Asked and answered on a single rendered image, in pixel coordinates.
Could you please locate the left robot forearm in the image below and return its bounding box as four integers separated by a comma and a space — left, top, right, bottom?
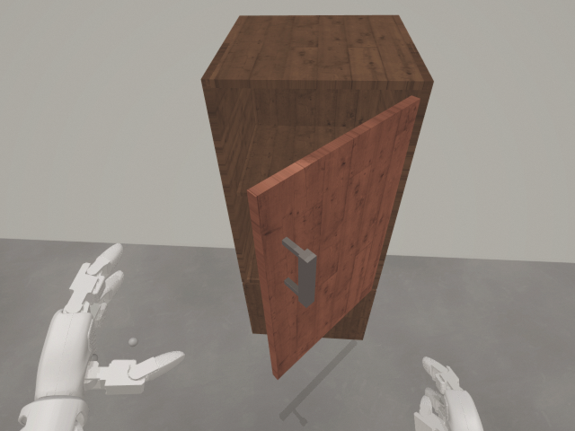
18, 395, 89, 431

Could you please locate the robot right hand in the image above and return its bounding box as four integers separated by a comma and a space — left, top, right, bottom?
414, 356, 483, 431

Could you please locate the cupboard door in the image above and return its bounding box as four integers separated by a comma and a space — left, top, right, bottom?
247, 96, 420, 380

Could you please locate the robot left hand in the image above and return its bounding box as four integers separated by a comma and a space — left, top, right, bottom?
34, 243, 185, 400

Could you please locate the handle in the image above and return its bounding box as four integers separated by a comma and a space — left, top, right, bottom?
282, 237, 317, 308

